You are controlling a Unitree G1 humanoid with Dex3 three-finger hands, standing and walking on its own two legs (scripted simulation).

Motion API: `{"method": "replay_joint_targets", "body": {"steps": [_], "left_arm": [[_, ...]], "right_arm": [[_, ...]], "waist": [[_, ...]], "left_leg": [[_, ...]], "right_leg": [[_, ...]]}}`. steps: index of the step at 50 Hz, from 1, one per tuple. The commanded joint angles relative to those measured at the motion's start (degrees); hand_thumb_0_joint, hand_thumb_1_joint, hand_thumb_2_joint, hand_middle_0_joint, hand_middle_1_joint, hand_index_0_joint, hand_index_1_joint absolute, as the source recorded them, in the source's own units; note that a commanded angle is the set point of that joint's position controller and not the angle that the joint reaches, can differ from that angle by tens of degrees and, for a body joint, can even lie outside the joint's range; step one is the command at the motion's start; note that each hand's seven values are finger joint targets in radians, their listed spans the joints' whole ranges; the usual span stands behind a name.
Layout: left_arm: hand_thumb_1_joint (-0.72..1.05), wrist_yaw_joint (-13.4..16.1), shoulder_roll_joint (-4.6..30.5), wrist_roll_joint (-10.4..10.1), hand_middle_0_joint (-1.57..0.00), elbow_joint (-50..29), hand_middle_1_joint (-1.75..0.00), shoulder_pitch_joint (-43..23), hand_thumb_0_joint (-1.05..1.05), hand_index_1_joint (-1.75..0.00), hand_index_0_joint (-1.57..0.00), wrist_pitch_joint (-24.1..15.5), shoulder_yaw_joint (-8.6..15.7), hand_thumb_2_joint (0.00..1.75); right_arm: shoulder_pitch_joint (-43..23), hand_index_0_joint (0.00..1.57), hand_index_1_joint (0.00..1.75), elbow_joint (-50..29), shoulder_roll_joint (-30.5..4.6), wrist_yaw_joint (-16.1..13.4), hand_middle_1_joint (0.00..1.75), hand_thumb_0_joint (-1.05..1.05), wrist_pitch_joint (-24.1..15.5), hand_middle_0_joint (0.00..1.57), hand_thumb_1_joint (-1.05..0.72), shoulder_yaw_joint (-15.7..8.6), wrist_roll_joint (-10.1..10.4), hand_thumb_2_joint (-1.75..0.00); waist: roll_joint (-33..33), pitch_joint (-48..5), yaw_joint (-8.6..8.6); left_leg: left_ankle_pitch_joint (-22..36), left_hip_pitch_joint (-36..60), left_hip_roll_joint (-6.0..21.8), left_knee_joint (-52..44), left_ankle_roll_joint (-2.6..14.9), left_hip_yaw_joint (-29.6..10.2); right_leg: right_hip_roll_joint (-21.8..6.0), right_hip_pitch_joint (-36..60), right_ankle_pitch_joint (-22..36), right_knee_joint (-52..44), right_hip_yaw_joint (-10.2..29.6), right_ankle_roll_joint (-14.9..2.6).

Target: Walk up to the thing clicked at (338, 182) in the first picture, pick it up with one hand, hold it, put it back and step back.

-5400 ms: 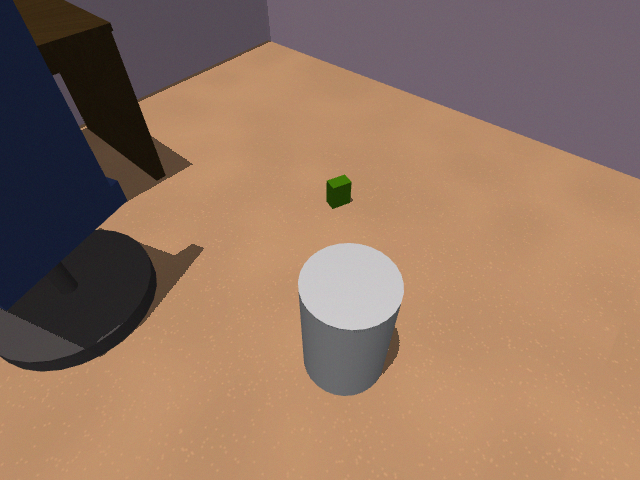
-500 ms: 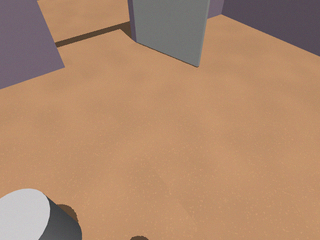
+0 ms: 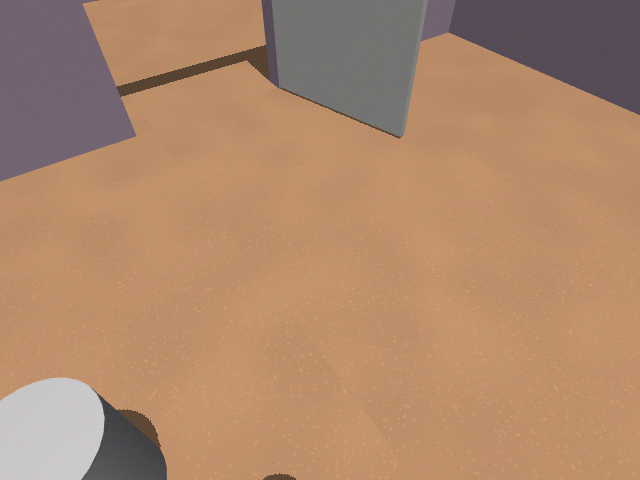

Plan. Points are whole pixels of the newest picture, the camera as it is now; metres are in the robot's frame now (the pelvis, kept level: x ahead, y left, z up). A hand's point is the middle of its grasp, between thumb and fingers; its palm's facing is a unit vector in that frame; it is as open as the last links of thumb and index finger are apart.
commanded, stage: stand
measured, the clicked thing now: out of the picture +0.47 +1.32 -0.72
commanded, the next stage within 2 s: walk up in 0.86 s
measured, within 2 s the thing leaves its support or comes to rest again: neither
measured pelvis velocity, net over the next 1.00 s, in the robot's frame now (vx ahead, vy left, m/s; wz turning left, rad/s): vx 0.02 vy -0.01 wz -0.03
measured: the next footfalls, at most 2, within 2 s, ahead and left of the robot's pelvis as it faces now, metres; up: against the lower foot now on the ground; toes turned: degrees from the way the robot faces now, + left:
right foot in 1.12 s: +0.17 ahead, -0.17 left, +0.00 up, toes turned -6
left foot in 1.58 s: +0.44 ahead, +0.08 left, +0.00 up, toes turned +3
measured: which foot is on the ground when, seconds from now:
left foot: down 0.00-1.00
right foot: down 0.00-0.92, up 0.94-1.00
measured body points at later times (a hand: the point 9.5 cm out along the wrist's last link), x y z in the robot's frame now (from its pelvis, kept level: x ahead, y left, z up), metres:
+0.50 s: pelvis +0.00 +0.00 +0.00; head +0.01 -0.01 +0.45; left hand +0.07 +0.30 -0.13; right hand +0.07 -0.30 -0.14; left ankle -0.02 +0.13 -0.75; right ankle +0.01 -0.13 -0.75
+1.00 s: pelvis +0.02 -0.01 -0.01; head +0.03 -0.02 +0.44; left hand +0.10 +0.31 -0.13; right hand +0.08 -0.33 -0.13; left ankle -0.02 +0.13 -0.75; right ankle +0.02 -0.13 -0.72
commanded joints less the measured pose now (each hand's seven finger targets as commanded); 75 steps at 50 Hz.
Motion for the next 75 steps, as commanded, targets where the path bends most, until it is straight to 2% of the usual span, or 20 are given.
{"method": "replay_joint_targets", "body": {"steps": [1,21,42,43,44,45,46,47,49,53,55,56,57,58,59,60,63,65,71,75], "left_arm": [[0.90,0.95,12.25,0.15,-0.20,-3.21,-0.30,-1.74,0.00,-0.30,-0.20,-1.26,2.09,0.90],[0.90,0.78,12.35,0.20,-0.20,-3.23,-0.30,-1.31,0.00,-0.30,-0.20,-1.08,2.28,0.90],[0.90,0.95,12.43,0.02,-0.20,-3.24,-0.30,-1.31,0.00,-0.30,-0.20,-1.18,2.18,0.90],[0.90,-0.82,17.46,1.28,-0.20,-7.08,-0.30,1.51,0.00,-0.30,-0.20,-1.73,5.80,0.90],[0.90,-1.61,16.86,1.95,-0.20,-7.19,-0.30,0.06,0.00,-0.30,-0.20,-1.60,5.86,0.90],[0.90,-2.22,15.57,2.03,-0.20,-8.65,-0.30,-4.24,0.00,-0.30,-0.20,-1.40,5.87,0.90],[0.90,-2.72,14.21,1.93,-0.20,-10.36,-0.30,-6.97,0.00,-0.30,-0.20,-1.27,5.65,0.90],[0.90,-2.64,14.38,2.15,-0.20,-11.73,-0.30,-7.88,0.00,-0.30,-0.20,-1.54,5.84,0.90],[0.90,-3.21,14.56,1.71,-0.20,-12.10,-0.30,-6.60,0.00,-0.30,-0.20,-2.49,5.87,0.90],[0.90,-4.82,13.67,1.09,-0.20,-11.53,-0.30,1.04,0.00,-0.30,-0.20,-2.72,6.28,0.90],[0.90,-4.04,14.34,1.27,-0.20,-8.24,-0.30,9.76,0.00,-0.30,-0.20,-3.33,7.36,0.90],[0.90,-3.16,17.48,1.20,-0.20,-5.43,-0.30,17.48,0.00,-0.30,-0.20,-3.83,8.83,0.90],[0.90,-2.14,22.04,1.92,-0.20,-4.71,-0.30,23.46,0.00,-0.30,-0.20,-4.10,10.46,0.90],[0.90,-1.61,24.71,2.21,-0.20,-7.61,-0.30,21.36,0.00,-0.30,-0.20,-4.34,10.64,0.90],[0.90,-1.85,25.78,1.61,-0.20,-10.60,-0.30,12.42,0.00,-0.30,-0.20,-4.10,10.06,0.90],[0.90,-1.95,24.94,1.22,-0.20,-12.69,-0.30,8.23,0.00,-0.30,-0.20,-4.13,9.62,0.90],[0.90,-1.61,18.82,0.17,-0.20,-13.57,-0.30,5.00,0.00,-0.30,-0.20,-4.97,8.03,0.90],[0.90,-1.56,17.70,-0.02,-0.20,-13.65,-0.30,5.66,0.00,-0.30,-0.20,-5.49,7.44,0.90],[0.90,-1.36,19.43,0.22,-0.20,-15.89,-0.30,8.28,0.00,-0.30,-0.20,-6.28,8.33,0.90],[0.90,-1.31,19.18,0.35,-0.20,-15.97,-0.30,10.50,0.00,-0.30,-0.20,-5.97,8.24,0.90]], "right_arm": [[-1.72,0.20,0.30,-3.17,-12.19,-0.67,0.30,0.00,-0.98,0.20,-0.90,-2.16,0.12,-0.90],[-1.66,0.20,0.30,-3.36,-12.42,-0.61,0.30,0.00,-0.91,0.20,-0.90,-2.12,0.04,-0.90],[-0.68,0.20,0.30,-3.46,-12.21,-0.71,0.30,0.00,-0.83,0.20,-0.90,-1.83,0.09,-0.90],[2.38,0.20,0.30,-7.21,-17.75,0.49,0.30,0.00,-2.09,0.20,-0.90,-5.60,-1.23,-0.90],[4.11,0.20,0.30,-6.11,-18.66,1.02,0.30,0.00,-2.36,0.20,-0.90,-6.39,-1.77,-0.90],[6.23,0.20,0.30,-5.76,-18.95,1.23,0.30,0.00,-2.33,0.20,-0.90,-6.83,-1.91,-0.90],[7.35,0.20,0.30,-6.21,-20.04,1.26,0.30,0.00,-2.47,0.20,-0.90,-7.59,-1.66,-0.90],[8.01,0.20,0.30,-7.23,-21.28,1.26,0.30,0.00,-2.98,0.20,-0.90,-8.28,-1.78,-0.90],[6.33,0.20,0.30,-8.82,-19.56,1.25,0.30,0.00,-3.73,0.20,-0.90,-8.17,-1.82,-0.90],[-0.15,0.20,0.30,-12.53,-19.01,2.20,0.30,0.00,-3.48,0.20,-0.90,-7.99,-2.13,-0.90],[-2.30,0.20,0.30,-14.13,-17.10,2.35,0.30,0.00,-2.96,0.20,-0.90,-7.49,-1.65,-0.90],[-0.35,0.20,0.30,-14.30,-14.33,2.38,0.30,0.00,-2.76,0.20,-0.90,-6.55,-1.61,-0.90],[1.57,0.20,0.30,-15.27,-10.04,2.35,0.30,0.00,-2.73,0.20,-0.90,-5.03,-1.48,-0.90],[2.83,0.20,0.30,-15.96,-9.94,2.45,0.30,0.00,-2.15,0.20,-0.90,-4.69,-0.48,-0.90],[4.28,0.20,0.30,-15.24,-15.31,2.12,0.30,0.00,-1.46,0.20,-0.90,-6.08,-0.83,-0.90],[3.77,0.20,0.30,-14.80,-17.62,2.30,0.30,0.00,-1.78,0.20,-0.90,-6.81,-0.83,-0.90],[9.47,0.20,0.30,-11.56,-15.90,2.78,0.30,0.00,-2.07,0.20,-0.90,-6.03,0.47,-0.90],[11.21,0.20,0.30,-11.41,-15.04,3.38,0.30,0.00,-1.79,0.20,-0.90,-6.21,0.07,-0.90],[4.79,0.20,0.30,-15.85,-14.92,4.59,0.30,0.00,-1.97,0.20,-0.90,-6.46,-1.20,-0.90],[0.52,0.20,0.30,-18.39,-13.60,5.05,0.30,0.00,-2.84,0.20,-0.90,-6.07,-1.24,-0.90]], "waist": [[-0.12,-4.28,0.27],[-0.76,-2.67,0.57],[-0.35,-4.92,0.30],[-0.94,-10.16,0.01],[1.57,-5.82,-0.98],[4.47,-0.61,-2.98],[9.64,2.90,-4.53],[8.92,6.07,-5.18],[4.30,6.52,-2.95],[11.75,2.91,1.18],[7.98,-1.73,5.84],[-2.08,-6.39,8.61],[-17.11,-6.85,11.13],[-17.20,-5.78,9.88],[-10.44,-0.87,6.05],[-8.16,3.66,4.32],[-5.53,4.84,0.65],[-5.77,5.18,0.15],[-5.18,6.14,2.14],[-5.23,3.78,3.32]], "left_leg": [[8.11,0.34,5.79,-3.30,2.10,-4.28],[4.17,-0.86,5.64,-3.77,2.26,-4.79],[8.15,-0.02,5.66,-2.69,2.16,-4.37],[-20.17,2.64,4.87,2.23,6.28,-4.99],[-30.94,2.11,6.42,0.28,7.98,-8.13],[-35.58,4.21,9.23,-4.22,9.26,-12.11],[-36.17,5.50,16.07,-10.77,12.23,-19.13],[-31.64,5.21,22.29,-13.81,15.19,-24.35],[-21.11,6.16,21.80,-12.47,15.84,-22.16],[-16.36,-1.30,14.27,-7.69,11.74,-7.86],[-8.91,-9.12,9.34,5.81,9.11,0.42],[-10.20,-15.58,4.97,20.49,7.32,3.74],[-22.35,-29.09,-1.09,36.68,5.46,5.83],[-23.15,-34.49,-5.90,46.01,3.49,-2.92],[-19.06,-31.38,-1.21,47.40,3.28,-6.65],[-15.52,-32.04,1.63,47.46,3.66,-6.97],[-6.16,-27.26,2.91,43.26,3.84,-9.73],[-2.11,-24.60,2.31,40.03,2.72,-8.87],[1.57,-29.51,4.20,26.32,-0.16,-6.63],[5.23,-23.26,4.55,15.77,1.54,-0.61]], "right_leg": [[-6.20,0.38,11.26,-2.24,3.72,-2.01],[-6.14,-0.08,6.21,-2.99,3.80,-2.12],[-6.66,2.00,11.99,-2.20,3.62,-2.19],[-3.29,-0.16,-18.93,2.03,4.25,-4.35],[-3.31,-9.63,-28.04,5.31,4.54,-4.71],[-1.17,-19.77,-26.81,10.21,1.07,-3.45],[0.57,-26.81,-18.56,20.98,-2.87,-2.10],[-1.55,-32.47,-17.67,26.82,-1.15,-1.59],[-5.03,-30.51,-15.57,25.72,0.78,-1.54],[-4.75,-13.85,-11.47,14.69,-4.10,-1.58],[-1.87,3.97,-0.35,6.76,-7.35,-1.48],[-0.32,16.13,-1.42,7.06,-6.09,-1.53],[-6.88,22.97,-16.56,0.96,6.58,-3.25],[-19.83,17.17,-38.43,-12.54,32.38,-6.90],[-24.25,6.23,-47.12,-16.08,38.09,-11.36],[-23.64,2.26,-43.53,-15.51,36.11,-13.57],[-14.55,-1.66,-23.58,-11.81,14.82,-9.36],[-12.85,-4.58,-18.61,-12.30,8.98,-9.18],[-14.57,0.56,-13.54,-12.45,4.36,-12.55],[-12.99,4.71,7.51,-5.60,-1.83,-10.69]]}}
